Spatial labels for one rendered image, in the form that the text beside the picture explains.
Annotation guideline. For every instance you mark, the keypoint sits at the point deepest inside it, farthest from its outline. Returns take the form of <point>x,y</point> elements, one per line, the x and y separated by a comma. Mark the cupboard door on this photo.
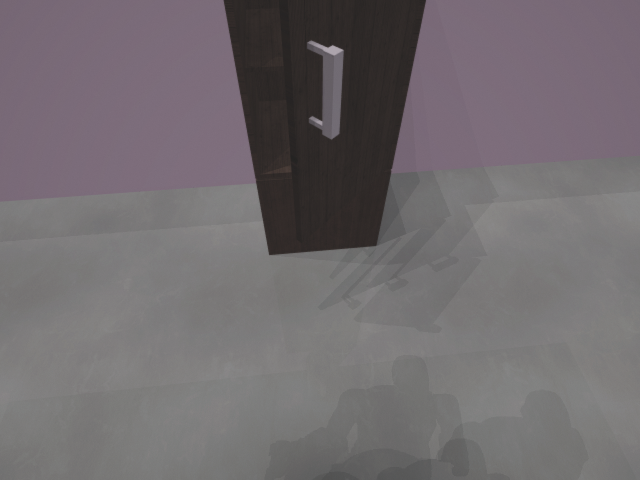
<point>376,37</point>

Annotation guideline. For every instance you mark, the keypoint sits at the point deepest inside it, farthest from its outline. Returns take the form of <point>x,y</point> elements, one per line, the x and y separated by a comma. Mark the handle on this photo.
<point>332,89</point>

